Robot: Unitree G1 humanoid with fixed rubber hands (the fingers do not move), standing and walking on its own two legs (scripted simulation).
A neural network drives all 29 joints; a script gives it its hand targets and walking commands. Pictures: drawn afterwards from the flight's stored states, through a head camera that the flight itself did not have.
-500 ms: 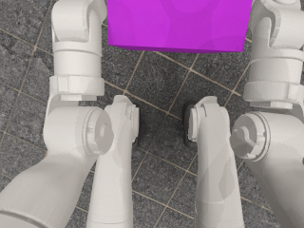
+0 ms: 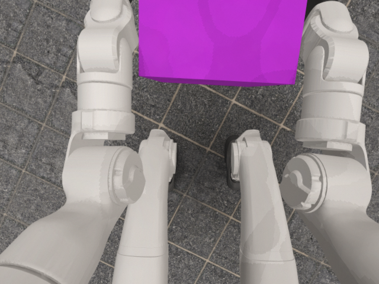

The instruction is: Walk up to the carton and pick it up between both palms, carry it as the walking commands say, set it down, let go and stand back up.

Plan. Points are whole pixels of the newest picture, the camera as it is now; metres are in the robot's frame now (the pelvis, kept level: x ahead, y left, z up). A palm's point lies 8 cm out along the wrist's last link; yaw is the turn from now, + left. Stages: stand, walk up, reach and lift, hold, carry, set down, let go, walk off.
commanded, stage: reach and lift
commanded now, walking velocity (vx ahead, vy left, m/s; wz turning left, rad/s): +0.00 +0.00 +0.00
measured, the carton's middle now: (213, 19) +0.54 -0.01 -0.12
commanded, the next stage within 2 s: none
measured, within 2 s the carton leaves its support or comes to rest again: neither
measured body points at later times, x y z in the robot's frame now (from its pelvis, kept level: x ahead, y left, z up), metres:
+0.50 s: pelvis +0.01 +0.00 +0.06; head +0.29 +0.00 +0.40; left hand +0.53 +0.14 +0.01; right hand +0.52 -0.16 +0.00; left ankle +0.15 +0.12 -0.53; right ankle +0.17 -0.13 -0.53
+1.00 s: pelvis +0.02 +0.00 +0.13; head +0.27 +0.00 +0.50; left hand +0.50 +0.13 +0.09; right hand +0.49 -0.16 +0.08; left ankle +0.15 +0.12 -0.53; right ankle +0.17 -0.13 -0.53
